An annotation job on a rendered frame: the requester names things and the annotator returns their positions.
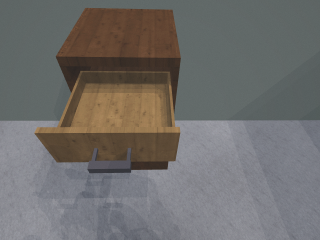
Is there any cabinet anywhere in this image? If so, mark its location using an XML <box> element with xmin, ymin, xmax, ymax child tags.
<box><xmin>56</xmin><ymin>8</ymin><xmax>181</xmax><ymax>170</ymax></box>

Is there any handle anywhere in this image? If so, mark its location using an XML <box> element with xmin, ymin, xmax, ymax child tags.
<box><xmin>87</xmin><ymin>148</ymin><xmax>132</xmax><ymax>173</ymax></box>

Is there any drawer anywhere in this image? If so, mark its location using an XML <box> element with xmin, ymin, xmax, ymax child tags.
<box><xmin>34</xmin><ymin>71</ymin><xmax>181</xmax><ymax>163</ymax></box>

